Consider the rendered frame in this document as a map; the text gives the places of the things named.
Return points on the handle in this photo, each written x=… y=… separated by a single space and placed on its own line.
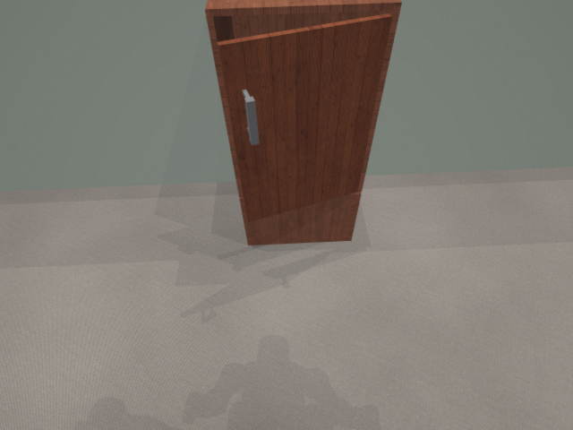
x=251 y=118

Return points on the cupboard door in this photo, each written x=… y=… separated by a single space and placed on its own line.
x=315 y=90

